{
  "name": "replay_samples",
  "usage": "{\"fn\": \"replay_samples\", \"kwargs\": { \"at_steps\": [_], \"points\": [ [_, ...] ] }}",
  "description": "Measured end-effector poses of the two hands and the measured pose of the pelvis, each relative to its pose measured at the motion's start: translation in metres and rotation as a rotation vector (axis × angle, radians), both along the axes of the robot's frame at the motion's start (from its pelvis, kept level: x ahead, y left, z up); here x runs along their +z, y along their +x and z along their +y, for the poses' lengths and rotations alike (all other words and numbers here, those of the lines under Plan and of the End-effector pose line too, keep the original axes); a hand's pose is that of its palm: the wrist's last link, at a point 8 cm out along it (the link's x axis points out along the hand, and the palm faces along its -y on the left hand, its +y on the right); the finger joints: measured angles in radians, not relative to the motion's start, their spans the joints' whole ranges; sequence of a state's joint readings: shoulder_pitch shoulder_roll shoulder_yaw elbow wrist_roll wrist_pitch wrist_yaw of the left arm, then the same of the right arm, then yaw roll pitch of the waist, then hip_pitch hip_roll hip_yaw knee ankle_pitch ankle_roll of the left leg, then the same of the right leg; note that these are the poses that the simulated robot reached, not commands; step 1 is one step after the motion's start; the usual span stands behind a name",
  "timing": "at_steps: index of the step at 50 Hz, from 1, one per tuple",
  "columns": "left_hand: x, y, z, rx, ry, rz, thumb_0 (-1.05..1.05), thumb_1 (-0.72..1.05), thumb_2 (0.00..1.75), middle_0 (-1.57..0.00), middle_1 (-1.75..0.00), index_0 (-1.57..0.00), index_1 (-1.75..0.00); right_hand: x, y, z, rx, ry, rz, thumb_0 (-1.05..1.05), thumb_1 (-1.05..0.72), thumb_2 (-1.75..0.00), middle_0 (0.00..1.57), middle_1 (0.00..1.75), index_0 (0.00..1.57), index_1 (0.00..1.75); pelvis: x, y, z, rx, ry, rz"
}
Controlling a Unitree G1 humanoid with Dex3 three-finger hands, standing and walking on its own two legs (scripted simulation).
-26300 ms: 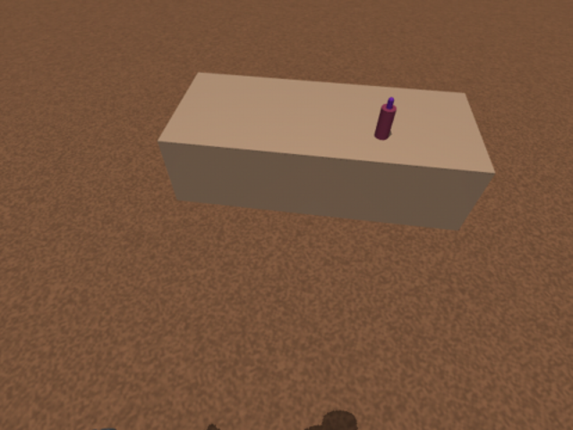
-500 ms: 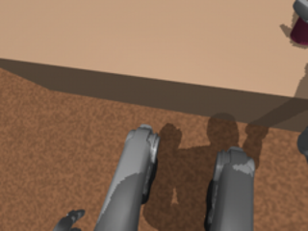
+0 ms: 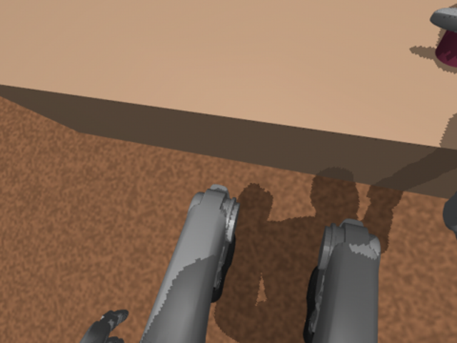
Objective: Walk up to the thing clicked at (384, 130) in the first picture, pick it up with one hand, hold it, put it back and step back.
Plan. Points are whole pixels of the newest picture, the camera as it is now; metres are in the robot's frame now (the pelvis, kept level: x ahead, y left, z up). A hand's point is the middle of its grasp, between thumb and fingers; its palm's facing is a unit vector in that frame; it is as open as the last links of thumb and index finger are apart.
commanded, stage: withdraw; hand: right
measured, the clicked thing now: out of the picture +0.61 -0.21 +0.05
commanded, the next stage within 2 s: rise in 0.20 s
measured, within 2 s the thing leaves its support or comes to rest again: rests again in 0.26 s
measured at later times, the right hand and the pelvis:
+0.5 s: hand out of the picture +0.59 -0.30 +0.14, palm faces +0.27 +0.91 -0.31, open 16.9 cm; pelvis +0.02 +0.00 +0.11, yaw +0 degrees
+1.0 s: hand out of the picture +0.46 -0.28 +0.21, palm faces +0.23 +0.91 -0.35, open 17.2 cm; pelvis +0.06 +0.00 +0.27, yaw -1 degrees
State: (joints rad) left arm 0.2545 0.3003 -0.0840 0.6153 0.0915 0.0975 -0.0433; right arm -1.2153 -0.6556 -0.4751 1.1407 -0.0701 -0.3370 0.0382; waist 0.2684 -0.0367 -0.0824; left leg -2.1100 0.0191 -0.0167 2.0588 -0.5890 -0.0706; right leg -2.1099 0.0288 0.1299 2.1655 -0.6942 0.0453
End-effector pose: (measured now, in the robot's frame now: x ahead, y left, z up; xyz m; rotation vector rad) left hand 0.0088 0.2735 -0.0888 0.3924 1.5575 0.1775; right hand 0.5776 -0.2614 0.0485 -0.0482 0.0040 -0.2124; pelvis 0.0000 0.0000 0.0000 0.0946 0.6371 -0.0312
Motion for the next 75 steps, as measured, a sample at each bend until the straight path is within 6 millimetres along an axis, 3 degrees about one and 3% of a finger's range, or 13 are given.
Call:
{"fn": "replay_samples", "kwargs": {
  "at_steps": [5, 16, 20, 25, 33, 38, 46, 56, 65, 75],
  "points": [
    [0.008, 0.002, -0.001, 0.021, 0.0, -0.004, 0.0, 0.9, 0.9, -0.21, -0.29, -0.2, -0.3, 0.019, -0.001, -0.014, -0.024, -0.015, -0.01, -0.01, 0.25, -0.26, 0.33, 0.29, 0.33, 0.28, 0.01, 0.001, 0.0, 0.002, -0.004, 0.0],
    [0.057, 0.015, -0.001, 0.045, 0.002, -0.042, 0.0, 0.89, 0.9, -0.2, -0.29, -0.2, -0.3, 0.098, -0.006, -0.059, -0.052, -0.017, 0.021, -0.01, 0.35, -0.1, 0.14, 0.1, 0.13, 0.1, 0.062, 0.009, -0.001, 0.0, -0.008, 0.005],
    [0.076, 0.02, 0.001, 0.049, -0.002, -0.044, 0.0, 0.88, 0.9, -0.21, -0.3, -0.2, -0.3, 0.104, -0.011, -0.068, -0.059, -0.109, 0.137, -0.01, 0.39, -0.08, 0.1, 0.07, 0.1, 0.07, 0.08, 0.011, -0.002, 0.006, -0.009, -0.003],
    [0.102, 0.031, -0.003, 0.051, -0.035, -0.051, 0.0, 0.89, 0.9, -0.21, -0.3, -0.2, -0.31, 0.115, -0.023, -0.081, -0.113, -0.202, 0.265, -0.01, 0.43, -0.08, 0.07, 0.06, 0.08, 0.06, 0.109, 0.015, -0.003, 0.014, -0.013, -0.021],
    [0.151, 0.05, -0.009, 0.053, -0.041, -0.09, 0.0, 0.9, 0.9, -0.2, -0.3, -0.2, -0.3, 0.168, -0.043, -0.112, -0.247, -0.222, 0.329, -0.01, 0.43, -0.1, 0.07, 0.07, 0.07, 0.07, 0.161, 0.026, -0.004, 0.012, -0.01, -0.074],
    [0.183, 0.058, -0.01, 0.058, -0.037, -0.109, 0.0, 0.9, 0.9, -0.2, -0.29, -0.2, -0.3, 0.19, -0.059, -0.117, -0.262, -0.229, 0.389, -0.01, 0.43, -0.11, 0.07, 0.07, 0.07, 0.07, 0.193, 0.036, -0.005, 0.006, -0.009, -0.111],
    [0.236, 0.084, -0.013, 0.08, -0.035, -0.196, 0.01, 0.9, 0.9, -0.2, -0.29, -0.2, -0.29, 0.187, -0.112, -0.083, -0.165, -0.212, 0.521, -0.01, 0.47, -0.09, 0.06, 0.07, 0.06, 0.06, 0.244, 0.054, -0.006, -0.001, -0.019, -0.199],
    [0.285, 0.141, -0.018, 0.041, -0.03, -0.387, 0.01, 0.9, 0.9, -0.2, -0.29, -0.2, -0.29, 0.2, -0.197, -0.041, -0.159, -0.138, 0.613, -0.01, 0.51, -0.07, 0.06, 0.06, 0.06, 0.06, 0.294, 0.072, 0.0, -0.018, -0.042, -0.34],
    [0.307, 0.195, -0.027, 0.001, -0.077, -0.563, 0.01, 0.9, 0.9, -0.2, -0.29, -0.2, -0.29, 0.222, -0.264, -0.009, -0.145, -0.125, 0.662, -0.01, 0.53, -0.06, 0.06, 0.06, 0.06, 0.05, 0.317, 0.082, 0.005, -0.023, -0.07, -0.444],
    [0.335, 0.25, -0.036, -0.047, -0.125, -0.778, 0.01, 0.9, 0.9, -0.2, -0.29, -0.2, -0.3, 0.236, -0.342, 0.04, -0.1, -0.058, 0.692, -0.01, 0.52, -0.06, 0.06, 0.06, 0.06, 0.05, 0.324, 0.086, 0.014, -0.026, -0.087, -0.513]
  ]
}}
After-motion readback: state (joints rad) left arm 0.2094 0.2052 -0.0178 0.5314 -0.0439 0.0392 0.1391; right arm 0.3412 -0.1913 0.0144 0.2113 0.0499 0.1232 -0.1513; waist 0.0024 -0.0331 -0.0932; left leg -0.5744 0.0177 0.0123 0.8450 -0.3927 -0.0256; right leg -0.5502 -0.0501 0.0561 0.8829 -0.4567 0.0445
